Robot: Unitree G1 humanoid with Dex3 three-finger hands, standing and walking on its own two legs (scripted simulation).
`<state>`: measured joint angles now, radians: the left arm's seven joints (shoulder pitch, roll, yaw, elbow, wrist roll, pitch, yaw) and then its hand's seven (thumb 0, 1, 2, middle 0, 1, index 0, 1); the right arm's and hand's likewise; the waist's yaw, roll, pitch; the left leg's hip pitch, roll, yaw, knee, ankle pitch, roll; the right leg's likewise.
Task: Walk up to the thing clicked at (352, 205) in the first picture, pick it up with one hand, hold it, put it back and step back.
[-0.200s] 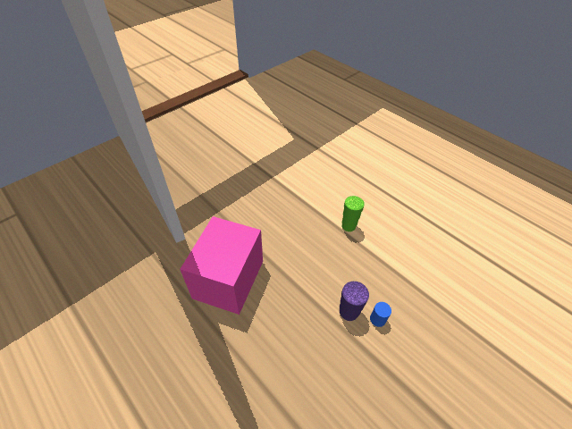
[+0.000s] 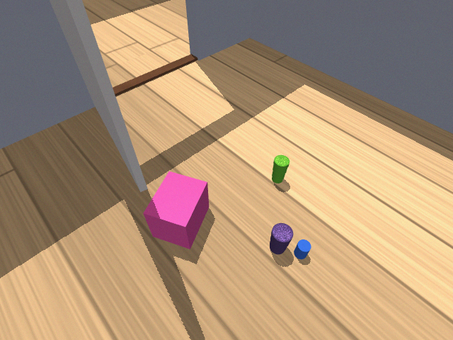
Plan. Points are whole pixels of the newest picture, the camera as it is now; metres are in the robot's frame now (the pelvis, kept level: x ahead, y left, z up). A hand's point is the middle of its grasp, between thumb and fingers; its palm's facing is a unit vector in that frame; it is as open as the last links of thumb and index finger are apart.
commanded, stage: stand
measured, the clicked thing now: (279, 170) +1.04 -0.30 -0.70
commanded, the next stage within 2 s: walk up in 0.92 s
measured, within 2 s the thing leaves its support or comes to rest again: neither
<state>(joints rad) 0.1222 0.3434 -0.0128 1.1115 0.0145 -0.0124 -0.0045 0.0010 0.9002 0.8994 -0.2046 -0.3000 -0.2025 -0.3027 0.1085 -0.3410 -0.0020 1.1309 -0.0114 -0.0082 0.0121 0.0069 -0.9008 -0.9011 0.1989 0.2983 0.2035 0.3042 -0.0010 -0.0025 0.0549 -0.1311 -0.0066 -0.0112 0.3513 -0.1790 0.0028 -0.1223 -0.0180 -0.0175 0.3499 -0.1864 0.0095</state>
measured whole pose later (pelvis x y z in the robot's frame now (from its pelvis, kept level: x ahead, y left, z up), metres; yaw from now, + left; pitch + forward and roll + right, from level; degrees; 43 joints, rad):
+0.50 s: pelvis +0.00 +0.00 +0.00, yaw +0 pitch -2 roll +0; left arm 0.12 0.35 -0.01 1.12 0.01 -0.01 0.00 0.00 0.90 0.90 -0.20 -0.30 -0.20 -0.30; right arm 0.11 -0.34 0.00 1.13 -0.01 -0.01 0.01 0.01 -0.90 -0.90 0.20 0.30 0.20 0.30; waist 0.00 0.00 0.05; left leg -0.11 0.00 -0.01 0.33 -0.18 0.00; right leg -0.11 -0.01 -0.02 0.34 -0.19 0.00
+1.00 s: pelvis +0.00 +0.00 -0.01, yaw -6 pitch -1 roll +0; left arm 0.19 0.33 0.02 1.02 0.04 0.00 -0.01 0.00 0.90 0.90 -0.21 -0.30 -0.20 -0.30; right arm 0.06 -0.38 -0.05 1.05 -0.02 0.02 0.03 0.01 -0.90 -0.90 0.20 0.30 0.21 0.30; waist 0.03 0.03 0.09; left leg -0.19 0.00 -0.01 0.52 -0.33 0.00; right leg -0.19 0.03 0.07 0.42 -0.21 -0.01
